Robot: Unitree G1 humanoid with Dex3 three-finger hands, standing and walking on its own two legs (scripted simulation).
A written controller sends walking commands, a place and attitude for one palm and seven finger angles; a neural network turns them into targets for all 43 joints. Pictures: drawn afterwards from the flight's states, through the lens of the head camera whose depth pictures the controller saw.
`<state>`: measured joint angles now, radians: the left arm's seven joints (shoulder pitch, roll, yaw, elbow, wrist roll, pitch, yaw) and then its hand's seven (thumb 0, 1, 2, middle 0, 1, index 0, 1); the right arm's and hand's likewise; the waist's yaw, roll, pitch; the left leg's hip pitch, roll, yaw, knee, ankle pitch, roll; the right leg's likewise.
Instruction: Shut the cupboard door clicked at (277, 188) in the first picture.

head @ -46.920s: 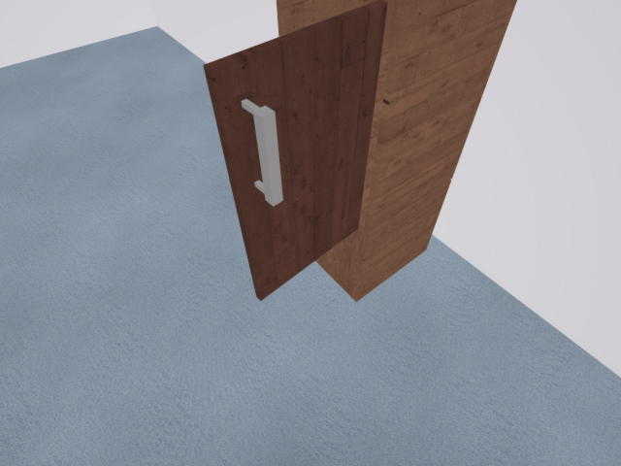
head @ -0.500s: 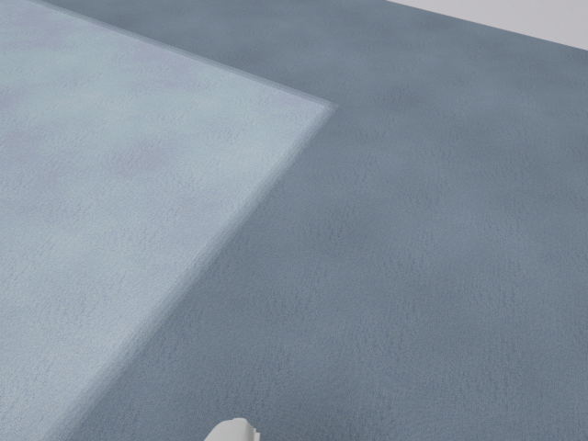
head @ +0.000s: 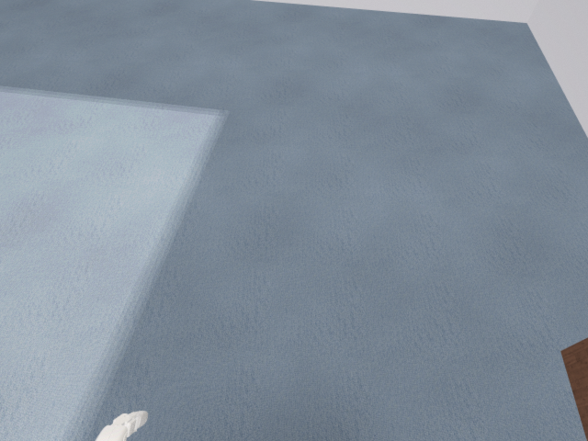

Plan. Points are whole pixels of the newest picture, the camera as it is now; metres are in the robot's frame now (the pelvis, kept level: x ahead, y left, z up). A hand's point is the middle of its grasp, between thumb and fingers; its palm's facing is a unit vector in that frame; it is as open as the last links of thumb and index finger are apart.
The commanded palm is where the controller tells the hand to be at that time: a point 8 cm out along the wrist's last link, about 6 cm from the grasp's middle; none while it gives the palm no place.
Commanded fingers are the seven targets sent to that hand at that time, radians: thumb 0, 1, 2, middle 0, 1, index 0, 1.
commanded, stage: turn to face it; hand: left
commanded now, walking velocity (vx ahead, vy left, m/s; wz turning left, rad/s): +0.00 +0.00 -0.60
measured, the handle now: out of the picture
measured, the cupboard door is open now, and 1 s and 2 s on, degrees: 28 28 28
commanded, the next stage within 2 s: take the last steps up to it in 1.92 s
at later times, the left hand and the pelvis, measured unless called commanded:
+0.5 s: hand (167, 431) +0.15 +0.21 -0.17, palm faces -0.23 -0.95 -0.19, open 7.4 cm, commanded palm none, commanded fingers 0.00 0.90 0.90 -0.20 -0.30 -0.20 -0.30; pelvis +0.02 +0.03 +0.00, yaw -17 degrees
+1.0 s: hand (224, 399) +0.20 +0.12 -0.15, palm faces -0.52 -0.82 -0.25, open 7.4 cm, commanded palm none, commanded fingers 0.00 0.90 0.90 -0.20 -0.30 -0.20 -0.30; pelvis +0.02 +0.00 +0.00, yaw -34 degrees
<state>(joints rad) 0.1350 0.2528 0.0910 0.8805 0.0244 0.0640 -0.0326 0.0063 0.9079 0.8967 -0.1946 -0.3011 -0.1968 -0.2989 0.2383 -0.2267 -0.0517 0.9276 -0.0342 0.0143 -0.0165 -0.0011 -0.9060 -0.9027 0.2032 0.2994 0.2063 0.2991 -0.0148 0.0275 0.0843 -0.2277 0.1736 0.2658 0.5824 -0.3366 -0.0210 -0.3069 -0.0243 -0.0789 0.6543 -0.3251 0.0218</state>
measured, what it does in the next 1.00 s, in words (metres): steps on the spot, turning right: right foot, then left foot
